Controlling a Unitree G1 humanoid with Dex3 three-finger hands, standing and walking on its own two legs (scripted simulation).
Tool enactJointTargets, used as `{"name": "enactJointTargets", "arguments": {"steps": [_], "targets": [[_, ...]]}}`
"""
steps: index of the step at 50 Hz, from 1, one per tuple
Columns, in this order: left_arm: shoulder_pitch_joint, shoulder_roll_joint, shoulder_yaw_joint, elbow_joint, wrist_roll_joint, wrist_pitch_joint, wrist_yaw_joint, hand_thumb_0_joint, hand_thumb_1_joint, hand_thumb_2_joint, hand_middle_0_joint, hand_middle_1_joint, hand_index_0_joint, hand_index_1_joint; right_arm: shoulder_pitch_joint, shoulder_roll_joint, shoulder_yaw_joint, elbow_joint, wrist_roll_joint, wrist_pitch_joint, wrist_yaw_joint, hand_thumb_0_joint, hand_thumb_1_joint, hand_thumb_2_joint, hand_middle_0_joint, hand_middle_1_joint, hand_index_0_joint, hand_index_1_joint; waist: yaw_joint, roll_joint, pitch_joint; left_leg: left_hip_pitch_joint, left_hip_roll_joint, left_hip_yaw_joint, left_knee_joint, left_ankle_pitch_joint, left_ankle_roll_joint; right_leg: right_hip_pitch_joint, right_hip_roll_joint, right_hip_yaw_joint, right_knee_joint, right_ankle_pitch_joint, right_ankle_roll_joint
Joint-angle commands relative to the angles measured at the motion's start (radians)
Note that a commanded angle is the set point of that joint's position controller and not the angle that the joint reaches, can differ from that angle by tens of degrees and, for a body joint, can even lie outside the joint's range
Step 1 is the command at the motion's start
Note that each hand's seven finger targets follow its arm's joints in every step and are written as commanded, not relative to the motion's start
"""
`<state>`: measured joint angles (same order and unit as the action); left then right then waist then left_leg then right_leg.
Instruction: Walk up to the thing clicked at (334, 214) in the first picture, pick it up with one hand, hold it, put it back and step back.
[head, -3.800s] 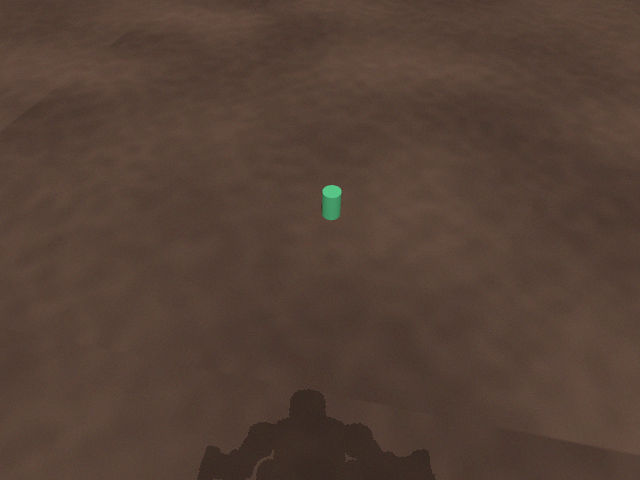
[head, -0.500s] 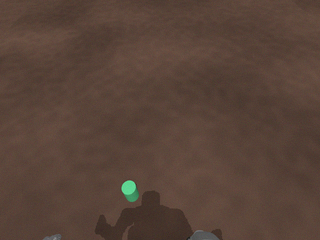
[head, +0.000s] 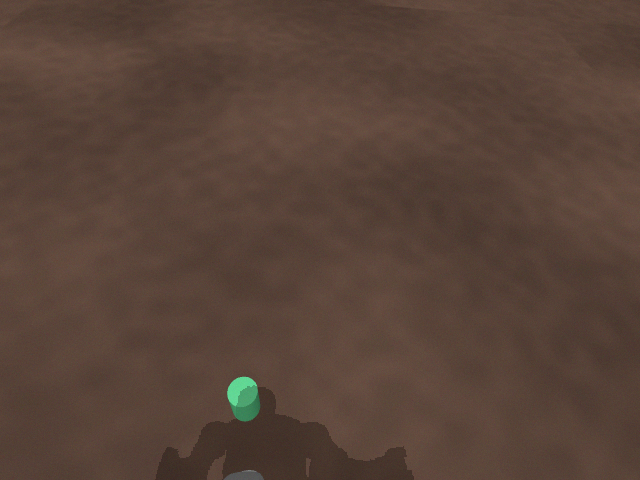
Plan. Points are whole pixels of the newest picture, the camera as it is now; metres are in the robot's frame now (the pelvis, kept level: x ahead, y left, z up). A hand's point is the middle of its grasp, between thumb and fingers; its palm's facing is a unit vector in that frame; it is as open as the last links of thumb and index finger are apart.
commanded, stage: walk up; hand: left
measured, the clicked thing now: (244, 399) +0.43 +0.19 -0.69
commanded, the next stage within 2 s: none
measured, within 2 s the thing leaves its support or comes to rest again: neither
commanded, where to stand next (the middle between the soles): +0.10 -0.02 m, yaw +1 degrees
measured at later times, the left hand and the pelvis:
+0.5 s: hand out of the picture +0.09 +0.25 -0.13, palm faces +0.00 -0.94 -0.35, open 7.3 cm; pelvis +0.02 -0.01 +0.02, yaw +0 degrees
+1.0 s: hand out of the picture +0.13 +0.24 -0.13, palm faces -0.03 -0.95 -0.32, open 7.3 cm; pelvis +0.04 -0.01 +0.03, yaw -1 degrees
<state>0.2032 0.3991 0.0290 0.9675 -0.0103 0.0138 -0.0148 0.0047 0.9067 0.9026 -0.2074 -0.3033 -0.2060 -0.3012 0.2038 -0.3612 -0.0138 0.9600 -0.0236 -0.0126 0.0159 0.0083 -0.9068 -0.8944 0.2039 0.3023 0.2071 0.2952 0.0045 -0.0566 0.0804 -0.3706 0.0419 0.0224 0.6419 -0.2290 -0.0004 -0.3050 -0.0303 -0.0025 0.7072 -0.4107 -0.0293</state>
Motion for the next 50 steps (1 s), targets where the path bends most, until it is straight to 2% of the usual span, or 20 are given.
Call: {"name": "enactJointTargets", "arguments": {"steps": [1,2,3,4,5,6,8,11,13,18,21,33,41,46,50], "targets": [[0.058,0.172,0.050,0.006,0.018,-0.031,0.016,0.000,0.900,0.900,-0.200,-0.300,-0.200,-0.300,-0.082,-0.250,-0.054,-0.058,0.010,-0.030,-0.017,0.000,-0.900,-0.900,0.200,0.300,0.200,0.300,0.029,0.234,-0.143,0.053,0.138,-0.181,-0.190,-0.082,0.085,0.125,-0.014,0.022,-0.220,0.101,-0.008],[0.042,0.183,0.050,0.006,0.025,-0.038,0.020,0.000,0.900,0.900,-0.200,-0.300,-0.200,-0.300,-0.059,-0.232,-0.047,-0.051,0.016,-0.028,-0.017,0.000,-0.900,-0.900,0.200,0.300,0.200,0.300,0.021,0.212,-0.152,0.048,0.135,-0.175,-0.181,-0.044,0.065,0.159,-0.048,0.074,-0.244,0.127,-0.018],[-0.004,0.199,0.043,-0.002,0.025,-0.044,0.020,0.000,0.900,0.900,-0.200,-0.300,-0.200,-0.300,-0.056,-0.211,-0.039,-0.041,0.020,-0.028,-0.017,0.000,-0.900,-0.900,0.200,0.300,0.200,0.300,-0.001,0.153,-0.141,0.056,0.098,-0.154,-0.196,-0.086,0.046,0.104,-0.083,0.138,-0.266,0.112,-0.029],[-0.051,0.205,0.038,-0.002,0.023,-0.041,0.014,0.000,0.900,0.900,-0.200,-0.300,-0.200,-0.300,-0.077,-0.221,-0.044,-0.031,0.021,-0.026,-0.018,0.000,-0.900,-0.900,0.200,0.300,0.200,0.300,-0.019,0.129,-0.103,0.108,0.081,-0.137,-0.221,-0.166,0.036,0.013,-0.080,0.130,-0.272,0.042,-0.032],[-0.062,0.197,0.034,0.000,0.019,-0.038,0.010,0.000,0.900,0.900,-0.200,-0.300,-0.200,-0.300,-0.094,-0.229,-0.046,-0.022,0.017,-0.026,-0.019,0.000,-0.900,-0.900,0.200,0.300,0.200,0.300,-0.016,0.124,-0.082,0.152,0.085,-0.147,-0.233,-0.191,0.034,-0.046,-0.073,0.120,-0.283,-0.011,-0.026],[-0.070,0.185,0.027,0.010,0.014,-0.037,0.008,0.000,0.900,0.900,-0.200,-0.300,-0.200,-0.300,-0.124,-0.243,-0.048,-0.017,0.014,-0.028,-0.019,0.000,-0.900,-0.900,0.200,0.300,0.200,0.300,-0.012,0.148,-0.072,0.137,0.096,-0.167,-0.254,-0.211,0.040,-0.031,-0.059,0.089,-0.284,-0.002,-0.017],[-0.029,0.173,0.023,0.045,0.011,-0.042,0.008,0.000,0.900,0.900,-0.200,-0.300,-0.200,-0.300,-0.151,-0.235,-0.038,-0.008,0.018,-0.030,-0.015,0.000,-0.900,-0.900,0.200,0.300,0.200,0.300,0.007,0.129,-0.076,0.120,0.114,-0.176,-0.262,-0.173,0.053,0.021,-0.060,0.082,-0.301,0.047,-0.019],[-0.065,0.186,0.024,0.062,0.014,-0.050,0.007,0.000,0.900,0.900,-0.200,-0.300,-0.200,-0.300,-0.135,-0.221,-0.032,0.018,0.021,-0.034,-0.014,0.000,-0.900,-0.900,0.200,0.300,0.200,0.300,-0.010,0.063,-0.081,0.160,0.090,-0.133,-0.245,-0.063,0.041,0.034,-0.084,0.106,-0.333,0.131,-0.023],[-0.072,0.183,0.021,0.072,0.010,-0.051,0.009,0.000,0.900,0.900,-0.200,-0.300,-0.200,-0.300,-0.143,-0.222,-0.032,0.037,0.025,-0.035,-0.014,0.000,-0.900,-0.900,0.200,0.300,0.200,0.300,-0.011,0.052,-0.077,0.194,0.092,-0.125,-0.252,-0.005,0.036,0.026,-0.089,0.103,-0.350,0.160,-0.017],[-0.092,0.175,0.016,0.095,0.011,-0.048,0.010,0.000,0.900,0.900,-0.200,-0.300,-0.200,-0.300,-0.173,-0.217,-0.030,0.068,0.024,-0.033,-0.015,0.000,-0.900,-0.900,0.200,0.300,0.200,0.300,-0.007,0.030,-0.090,0.226,0.093,-0.109,-0.270,0.056,0.032,0.061,-0.097,0.100,-0.390,0.200,-0.008],[-0.111,0.174,0.018,0.103,0.011,-0.048,0.012,0.000,0.900,0.900,-0.200,-0.300,-0.200,-0.300,-0.177,-0.207,-0.028,0.086,0.024,-0.031,-0.015,0.000,-0.900,-0.900,0.200,0.300,0.200,0.300,-0.009,0.011,-0.109,0.250,0.087,-0.093,-0.266,0.144,0.023,0.090,-0.103,0.096,-0.413,0.252,-0.001],[-0.150,0.166,0.023,0.117,0.011,-0.038,0.016,0.000,0.900,0.900,-0.200,-0.300,-0.200,-0.300,-0.190,-0.201,-0.027,0.126,0.017,-0.031,-0.021,0.000,-0.900,-0.900,0.200,0.300,0.200,0.300,-0.002,0.057,-0.136,0.260,0.097,-0.075,-0.313,0.242,0.015,0.190,-0.102,0.066,-0.420,0.348,0.010],[-0.166,0.161,0.024,0.118,0.012,-0.033,0.017,0.000,0.900,0.900,-0.200,-0.300,-0.200,-0.300,-0.180,-0.200,-0.028,0.130,0.016,-0.029,-0.023,0.000,-0.900,-0.900,0.200,0.300,0.200,0.300,-0.010,0.069,-0.139,0.278,0.100,-0.067,-0.318,0.250,0.015,0.193,-0.095,0.060,-0.427,0.347,0.012],[-0.174,0.157,0.022,0.117,0.014,-0.031,0.015,0.000,0.900,0.900,-0.200,-0.300,-0.200,-0.300,-0.182,-0.201,-0.026,0.130,0.015,-0.027,-0.023,0.000,-0.900,-0.900,0.200,0.300,0.200,0.300,-0.012,0.072,-0.114,0.257,0.097,-0.068,-0.342,0.180,0.012,0.181,-0.093,0.065,-0.440,0.302,0.014],[-0.173,0.151,0.023,0.122,0.016,-0.030,0.014,0.000,0.900,0.900,-0.200,-0.300,-0.200,-0.300,-0.178,-0.205,-0.029,0.134,0.014,-0.028,-0.024,0.000,-0.900,-0.900,0.200,0.300,0.200,0.300,-0.013,0.073,-0.114,0.252,0.102,-0.079,-0.352,0.178,0.015,0.188,-0.086,0.058,-0.441,0.282,0.012]]}}
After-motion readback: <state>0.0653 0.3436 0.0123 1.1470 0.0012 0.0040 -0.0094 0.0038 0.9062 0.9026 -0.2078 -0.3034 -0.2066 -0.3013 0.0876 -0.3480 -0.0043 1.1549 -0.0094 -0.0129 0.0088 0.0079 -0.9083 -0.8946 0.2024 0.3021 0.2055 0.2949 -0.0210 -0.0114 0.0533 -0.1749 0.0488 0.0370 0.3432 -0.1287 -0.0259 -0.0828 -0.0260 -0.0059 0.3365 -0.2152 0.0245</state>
